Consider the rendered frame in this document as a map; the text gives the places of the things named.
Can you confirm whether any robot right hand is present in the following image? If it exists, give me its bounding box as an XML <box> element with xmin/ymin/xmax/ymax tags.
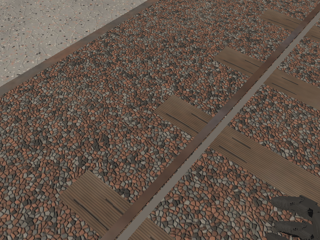
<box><xmin>266</xmin><ymin>195</ymin><xmax>320</xmax><ymax>240</ymax></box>

